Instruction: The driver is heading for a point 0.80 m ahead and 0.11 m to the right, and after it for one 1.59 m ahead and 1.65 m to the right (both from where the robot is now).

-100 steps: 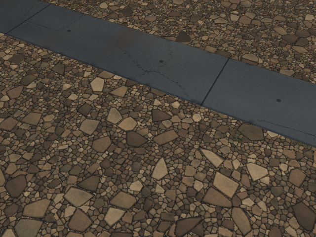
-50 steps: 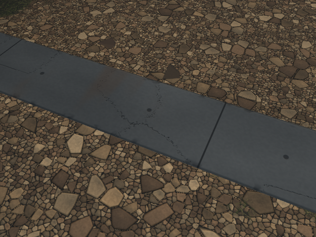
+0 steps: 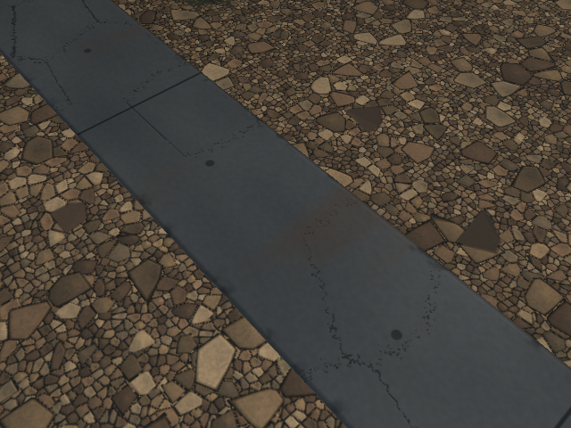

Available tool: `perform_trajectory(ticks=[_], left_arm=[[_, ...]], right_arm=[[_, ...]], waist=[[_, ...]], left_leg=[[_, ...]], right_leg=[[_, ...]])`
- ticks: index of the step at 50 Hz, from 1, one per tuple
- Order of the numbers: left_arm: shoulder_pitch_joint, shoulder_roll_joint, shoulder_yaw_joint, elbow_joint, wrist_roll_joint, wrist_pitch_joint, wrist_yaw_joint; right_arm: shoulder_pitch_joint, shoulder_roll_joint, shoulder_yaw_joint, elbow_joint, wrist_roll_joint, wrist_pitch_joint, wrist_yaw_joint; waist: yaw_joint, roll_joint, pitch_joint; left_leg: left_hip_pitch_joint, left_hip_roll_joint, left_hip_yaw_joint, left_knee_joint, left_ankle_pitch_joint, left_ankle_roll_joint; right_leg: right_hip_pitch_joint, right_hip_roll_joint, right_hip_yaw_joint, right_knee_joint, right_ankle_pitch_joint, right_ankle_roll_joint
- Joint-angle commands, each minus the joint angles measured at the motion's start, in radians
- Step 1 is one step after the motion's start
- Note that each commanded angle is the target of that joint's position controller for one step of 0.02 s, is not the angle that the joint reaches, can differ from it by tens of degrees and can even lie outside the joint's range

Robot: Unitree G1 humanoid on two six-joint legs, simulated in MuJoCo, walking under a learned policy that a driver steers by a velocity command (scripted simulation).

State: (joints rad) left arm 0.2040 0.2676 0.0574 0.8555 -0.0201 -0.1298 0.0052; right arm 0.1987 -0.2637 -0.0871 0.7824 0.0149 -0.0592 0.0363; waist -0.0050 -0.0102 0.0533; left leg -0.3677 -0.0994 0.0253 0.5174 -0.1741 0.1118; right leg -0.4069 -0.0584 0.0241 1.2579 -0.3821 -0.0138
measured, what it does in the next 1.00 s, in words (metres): walks ahead, turning right: right foot, then left foot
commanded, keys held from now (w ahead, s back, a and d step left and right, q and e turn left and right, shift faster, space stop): w+q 0.12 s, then w+e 0.52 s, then e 0.36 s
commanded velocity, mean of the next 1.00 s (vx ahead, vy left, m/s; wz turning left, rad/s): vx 0.41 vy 0.00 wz -0.18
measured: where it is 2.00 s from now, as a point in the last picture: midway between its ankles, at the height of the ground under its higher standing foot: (312, 378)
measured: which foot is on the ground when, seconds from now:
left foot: down 0.00-0.42, up 0.44-0.86, down 0.88-1.00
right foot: up 0.00-0.38, down 0.40-0.88, up 0.90-1.00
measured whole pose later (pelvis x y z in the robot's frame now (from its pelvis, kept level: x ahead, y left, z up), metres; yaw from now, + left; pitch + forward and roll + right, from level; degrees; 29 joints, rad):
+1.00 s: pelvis +0.52 -0.03 +0.01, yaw -16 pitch +3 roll -1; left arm 0.30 0.30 0.06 0.73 0.07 -0.08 -0.04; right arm 0.12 -0.28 -0.02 0.70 -0.02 -0.10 -0.02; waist 0.03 0.02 0.01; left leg -0.34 0.04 0.04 0.35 -0.06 0.03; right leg -0.39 0.10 0.09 1.02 -0.56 0.03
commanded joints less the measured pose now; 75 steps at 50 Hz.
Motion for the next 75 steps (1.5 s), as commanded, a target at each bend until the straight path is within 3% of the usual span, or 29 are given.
perform_trajectory(ticks=[1,8,14,19,20,21,22,24,26,36,37,39,42,44,45,46,47,49,51,53,57,62,63,65,66,69,73,74,75], left_arm=[[0.015,0.116,0.035,-0.088,0.023,-0.003,0.003],[-0.174,0.042,0.009,-0.155,0.031,0.016,-0.001],[-0.31,0.069,0.003,-0.207,0.009,0.0,-0.035],[-0.096,0.124,0.029,-0.167,0.006,-0.001,-0.056],[0.059,0.165,0.046,-0.131,0.013,0.003,-0.051],[0.185,0.249,0.066,-0.124,0.025,0.007,-0.047],[0.212,0.222,0.063,-0.101,-0.001,0.017,-0.052],[0.107,0.134,0.039,-0.141,0.0,0.032,-0.041],[0.036,0.105,0.025,-0.164,0.015,0.034,-0.04],[0.137,0.163,0.049,-0.151,-0.006,0.073,0.006],[0.203,0.154,0.036,-0.141,0.12,0.024,-0.049],[0.185,0.183,0.062,-0.143,0.089,0.003,-0.089],[0.14,0.196,0.067,-0.155,0.064,0.005,-0.089],[0.101,0.15,0.042,-0.173,0.05,0.009,-0.097],[0.196,0.051,0.009,-0.203,0.054,0.004,-0.091],[0.309,0.036,0.004,-0.185,0.07,0.003,-0.08],[0.22,0.129,0.03,-0.182,0.08,0.023,-0.067],[0.23,0.156,0.042,-0.155,0.098,0.054,-0.017],[0.203,0.091,0.014,-0.166,0.117,0.056,-0.023],[0.205,0.063,-0.005,-0.163,0.091,0.062,-0.062],[0.107,0.088,-0.015,-0.201,0.076,0.07,-0.093],[0.155,0.118,0.0,-0.183,0.028,0.047,-0.084],[0.155,0.12,0.005,-0.193,0.005,0.034,-0.091],[0.08,0.27,0.039,-0.276,-0.018,0.012,-0.079],[0.094,0.258,0.053,-0.261,0.018,0.009,-0.07],[-0.046,0.111,0.0,-0.274,-0.005,0.009,-0.066],[-0.031,0.09,-0.013,-0.253,0.01,0.054,-0.119],[0.08,0.127,0.003,-0.239,0.025,0.052,-0.106],[0.03,0.172,0.016,-0.243,0.028,0.046,-0.099]], right_arm=[[0.004,-0.089,-0.016,-0.078,-0.001,-0.022,-0.011],[0.11,-0.126,-0.021,-0.059,0.005,-0.016,-0.048],[0.211,-0.138,-0.015,-0.003,-0.004,-0.019,-0.044],[0.138,-0.169,-0.019,-0.009,-0.01,-0.002,-0.056],[0.116,-0.159,-0.011,-0.024,-0.015,-0.002,-0.058],[0.185,-0.096,0.009,-0.055,-0.032,-0.015,-0.056],[0.238,-0.062,0.026,-0.044,-0.024,-0.037,-0.044],[0.07,-0.141,0.015,-0.089,0.01,-0.072,-0.025],[0.024,-0.136,0.005,-0.102,-0.025,-0.075,-0.035],[-0.153,-0.053,0.021,-0.169,-0.033,-0.045,-0.049],[-0.077,0.03,0.076,-0.152,-0.099,-0.034,-0.003],[-0.134,-0.056,0.058,-0.155,-0.085,-0.019,0.004],[-0.146,-0.128,0.045,-0.147,-0.05,-0.033,-0.034],[0.011,-0.189,0.029,-0.107,-0.012,-0.057,-0.054],[0.128,-0.283,0.011,-0.114,-0.012,-0.068,-0.065],[0.158,-0.238,0.018,-0.105,-0.05,-0.055,-0.055],[0.125,-0.209,0.008,-0.106,-0.071,-0.056,-0.062],[-0.068,-0.113,0.032,-0.156,-0.018,-0.053,-0.069],[-0.107,-0.115,0.025,-0.187,-0.03,-0.051,-0.086],[-0.141,-0.165,-0.003,-0.215,-0.051,-0.06,-0.096],[-0.053,-0.214,-0.045,-0.197,-0.058,-0.055,-0.08],[-0.184,-0.128,-0.01,-0.209,-0.054,-0.053,-0.034],[-0.181,-0.072,0.017,-0.194,-0.054,-0.047,-0.021],[0.046,-0.054,0.021,-0.174,-0.053,-0.049,-0.023],[-0.023,-0.142,-0.005,-0.165,-0.051,-0.048,-0.033],[0.003,-0.096,0.012,-0.117,-0.049,-0.031,-0.011],[-0.021,-0.096,0.033,-0.145,0.01,-0.05,0.029],[-0.08,-0.154,0.024,-0.158,-0.003,-0.047,0.029],[-0.06,-0.153,0.017,-0.145,-0.021,-0.039,0.025]], waist=[[0.031,0.008,-0.116],[-0.034,0.082,-0.069],[-0.106,0.097,-0.02],[0.031,0.107,-0.146],[0.103,0.071,-0.244],[0.097,-0.125,-0.377],[0.078,-0.299,-0.424],[0.09,-0.083,-0.191],[0.027,0.03,-0.089],[0.051,-0.08,-0.096],[0.036,-0.088,-0.136],[0.044,-0.054,-0.082],[0.017,-0.047,-0.106],[-0.067,0.026,-0.257],[-0.044,0.207,-0.467],[-0.031,0.294,-0.567],[-0.052,0.105,-0.329],[0.038,0.12,-0.169],[0.053,0.145,-0.153],[0.051,0.098,-0.154],[-0.007,0.11,-0.118],[0.068,0.093,-0.138],[0.082,0.062,-0.155],[-0.021,-0.154,-0.198],[0.04,-0.092,-0.122],[-0.021,-0.083,-0.103],[-0.024,-0.021,-0.116],[0.05,0.016,-0.101],[0.011,-0.009,-0.077]], left_leg=[[0.233,0.272,-0.391,-0.283,0.226,0.202],[0.136,0.178,-0.222,-0.287,0.262,0.13],[0.367,0.296,-0.271,-0.238,0.246,0.108],[0.432,0.276,-0.16,0.016,0.807,0.043],[0.316,0.234,-0.117,0.217,0.772,0.012],[-0.003,0.11,-0.055,0.583,0.366,-0.057],[-0.287,-0.001,-0.106,0.807,-0.338,-0.1],[-0.427,0.111,-0.16,0.836,-0.233,-0.076],[-0.348,0.171,-0.136,0.666,-0.147,-0.085],[-0.145,0.077,-0.067,0.122,0.222,-0.161],[-0.107,0.096,-0.043,0.132,0.242,-0.195],[-0.161,0.12,-0.075,0.083,0.201,-0.197],[-0.094,0.118,-0.079,-0.046,0.177,-0.131],[0.313,0.176,-0.082,-0.106,0.538,0.011],[0.683,0.428,-0.332,-0.08,0.994,0.273],[0.854,0.633,-0.579,-0.127,0.963,0.433],[0.617,0.588,-0.482,-0.175,0.687,0.306],[0.281,0.465,-0.278,-0.291,0.393,0.17],[0.155,0.402,-0.148,-0.347,0.401,0.16],[0.125,0.346,-0.024,-0.368,0.325,0.138],[0.198,0.39,-0.039,-0.339,0.268,0.141],[0.106,0.381,-0.053,-0.216,0.086,0.056],[0.042,0.334,-0.017,-0.162,0.08,-0.002],[-0.08,0.147,0.1,0.042,-0.219,-0.171],[-0.142,0.147,0.041,0.126,-0.306,-0.189],[-0.01,0.196,-0.007,0.167,-0.248,-0.202],[0.201,0.203,0.013,-0.051,0.225,-0.152],[0.151,0.199,-0.002,-0.015,0.116,-0.091],[0.077,0.194,-0.002,-0.046,0.011,-0.089]], right_leg=[[-0.216,-0.073,0.063,-0.095,0.068,0.012],[-0.177,-0.009,0.003,-0.574,0.444,0.063],[-0.279,-0.001,-0.008,-0.712,0.444,-0.017],[0.013,0.097,-0.083,-0.763,0.319,-0.119],[0.257,0.048,-0.004,-0.752,0.386,-0.165],[0.609,-0.167,0.37,-0.768,0.406,-0.293],[0.787,-0.287,0.742,-0.913,0.245,-0.401],[0.583,-0.224,0.576,-0.966,0.085,-0.307],[0.353,-0.149,0.43,-1.006,0.287,-0.271],[0.155,0.002,0.215,-0.931,0.72,-0.176],[0.174,-0.003,0.237,-0.938,0.72,-0.232],[0.24,-0.052,0.309,-0.907,0.76,-0.238],[0.349,-0.072,0.376,-0.824,0.873,-0.174],[0.235,0.059,0.34,-0.67,0.905,-0.073],[0.041,0.208,0.241,-0.45,0.449,0.019],[-0.174,0.27,0.152,-0.216,-0.321,0.061],[-0.232,0.153,0.12,-0.084,-0.326,0.056],[-0.127,0.048,0.092,-0.137,-0.203,0.07],[-0.022,0.037,0.011,-0.108,-0.125,0.083],[0.022,0.03,-0.051,-0.22,-0.036,0.086],[0.0,-0.019,-0.05,-0.47,0.043,0.065],[0.216,0.02,-0.054,-0.791,0.328,-0.023],[0.322,0.03,-0.055,-0.869,0.455,-0.058],[0.398,-0.306,0.346,-0.93,0.809,-0.394],[0.353,-0.298,0.337,-0.943,0.559,-0.359],[0.195,-0.181,0.17,-0.916,0.361,-0.164],[0.054,-0.038,0.094,-0.84,0.032,-0.03],[0.076,-0.012,0.069,-0.87,0.036,-0.035],[0.116,0.002,0.044,-0.837,0.058,-0.046]])
Next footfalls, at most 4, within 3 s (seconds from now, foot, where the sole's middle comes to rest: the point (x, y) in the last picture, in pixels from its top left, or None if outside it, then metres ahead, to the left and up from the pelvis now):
0.40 right None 0.41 -0.12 -0.77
0.88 left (277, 336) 0.67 0.04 -0.77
1.26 right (372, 381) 0.56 -0.18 -0.77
2.08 right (372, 393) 0.53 -0.18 -0.77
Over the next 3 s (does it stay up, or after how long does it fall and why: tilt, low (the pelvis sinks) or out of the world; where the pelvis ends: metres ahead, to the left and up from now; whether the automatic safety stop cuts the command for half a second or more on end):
stays up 0.64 -0.15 0.02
